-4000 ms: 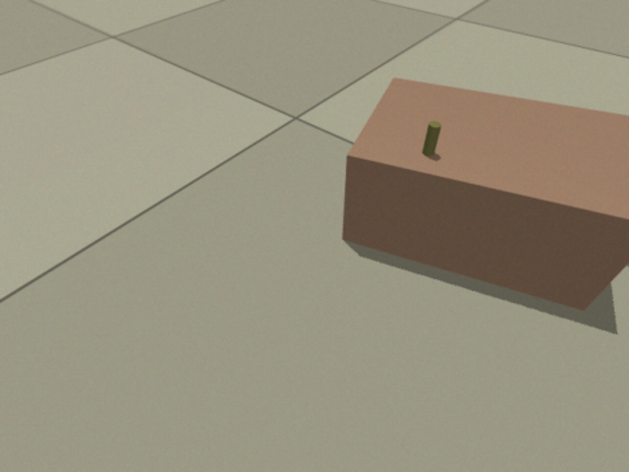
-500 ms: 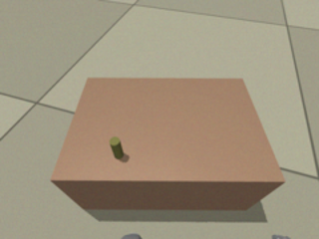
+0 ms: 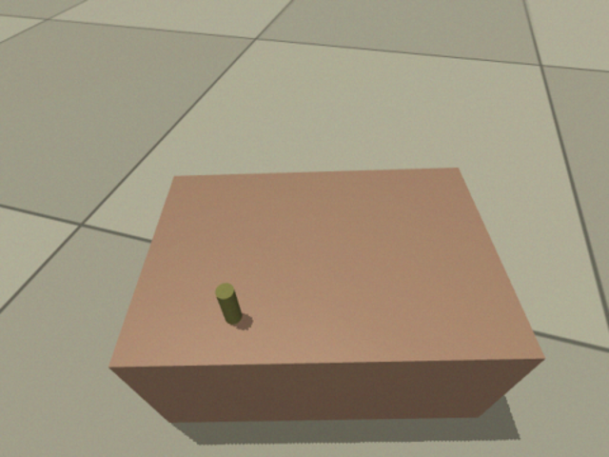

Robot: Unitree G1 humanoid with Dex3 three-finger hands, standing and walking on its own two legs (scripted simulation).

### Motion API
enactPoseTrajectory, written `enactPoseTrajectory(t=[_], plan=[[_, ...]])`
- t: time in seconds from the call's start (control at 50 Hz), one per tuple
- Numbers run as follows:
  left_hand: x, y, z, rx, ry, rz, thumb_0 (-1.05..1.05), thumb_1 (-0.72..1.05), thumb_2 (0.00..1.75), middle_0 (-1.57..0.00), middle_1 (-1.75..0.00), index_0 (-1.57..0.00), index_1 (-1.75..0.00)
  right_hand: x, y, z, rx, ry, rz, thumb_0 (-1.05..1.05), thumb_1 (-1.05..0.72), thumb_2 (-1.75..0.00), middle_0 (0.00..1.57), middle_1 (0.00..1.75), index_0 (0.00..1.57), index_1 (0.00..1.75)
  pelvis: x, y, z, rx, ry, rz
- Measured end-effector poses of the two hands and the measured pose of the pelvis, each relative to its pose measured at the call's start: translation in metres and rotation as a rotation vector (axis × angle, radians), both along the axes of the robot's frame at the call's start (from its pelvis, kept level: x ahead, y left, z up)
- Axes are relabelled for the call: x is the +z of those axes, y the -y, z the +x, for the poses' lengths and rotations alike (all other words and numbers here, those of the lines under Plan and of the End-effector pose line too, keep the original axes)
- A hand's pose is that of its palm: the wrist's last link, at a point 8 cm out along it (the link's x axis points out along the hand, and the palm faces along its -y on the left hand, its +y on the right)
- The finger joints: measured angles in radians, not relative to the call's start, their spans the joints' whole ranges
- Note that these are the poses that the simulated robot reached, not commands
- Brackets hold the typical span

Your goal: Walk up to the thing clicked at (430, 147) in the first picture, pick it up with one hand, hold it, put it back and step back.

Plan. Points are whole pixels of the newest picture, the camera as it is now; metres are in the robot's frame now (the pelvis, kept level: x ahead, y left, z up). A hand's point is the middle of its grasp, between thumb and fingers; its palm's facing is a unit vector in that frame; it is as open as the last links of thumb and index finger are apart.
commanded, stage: walk up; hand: left
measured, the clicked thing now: (229, 304) +0.49 +0.21 -0.27
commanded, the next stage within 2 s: stand in 0.46 s
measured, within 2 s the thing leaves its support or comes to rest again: neither
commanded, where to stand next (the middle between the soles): +0.06 +0.00 m, yaw +0 degrees
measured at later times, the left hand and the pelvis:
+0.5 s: hand out of the picture +0.11 +0.25 -0.15, palm faces -0.04 -0.93 -0.36, open 7.4 cm; pelvis +0.01 +0.00 +0.00, yaw +0 degrees
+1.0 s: hand out of the picture +0.11 +0.24 -0.15, palm faces -0.03 -0.94 -0.34, open 7.4 cm; pelvis +0.03 -0.02 +0.01, yaw +0 degrees
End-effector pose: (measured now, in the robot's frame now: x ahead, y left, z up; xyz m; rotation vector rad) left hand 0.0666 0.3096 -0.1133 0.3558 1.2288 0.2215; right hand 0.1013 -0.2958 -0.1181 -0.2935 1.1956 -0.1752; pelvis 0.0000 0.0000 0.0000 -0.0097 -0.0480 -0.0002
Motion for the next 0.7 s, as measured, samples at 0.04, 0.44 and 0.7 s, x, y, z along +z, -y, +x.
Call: enactPoseTrajectory(t=[0.04,0.44,0.7], plan=[[0.0,0.002,0.002,-0.002,-0.001,-0.006,0.01,0.9,0.9,-0.2,-0.3,-0.2,-0.3,0.0,0.002,-0.007,-0.01,-0.015,-0.002,0.0,-0.9,-0.9,0.2,0.3,0.21,0.3,0.001,0.0,0.001,-0.001,-0.001,0.001],[0.002,0.012,0.034,-0.025,0.033,-0.026,0.01,0.9,0.9,-0.2,-0.3,-0.2,-0.3,0.002,0.006,-0.024,-0.056,-0.051,-0.01,0.0,-0.9,-0.9,0.2,0.3,0.21,0.3,0.004,0.002,0.01,-0.004,-0.007,0.002],[0.0,0.02,0.031,-0.013,-0.004,-0.042,0.01,0.9,0.9,-0.2,-0.3,-0.2,-0.3,0.005,0.007,-0.006,-0.034,-0.027,-0.012,0.0,-0.9,-0.9,0.2,0.3,0.21,0.3,0.007,0.008,0.02,-0.004,-0.013,0.01]])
